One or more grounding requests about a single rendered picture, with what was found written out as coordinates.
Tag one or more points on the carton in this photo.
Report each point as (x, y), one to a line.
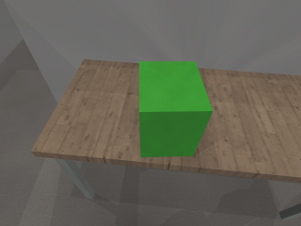
(174, 108)

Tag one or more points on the table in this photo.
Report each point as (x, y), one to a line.
(253, 132)

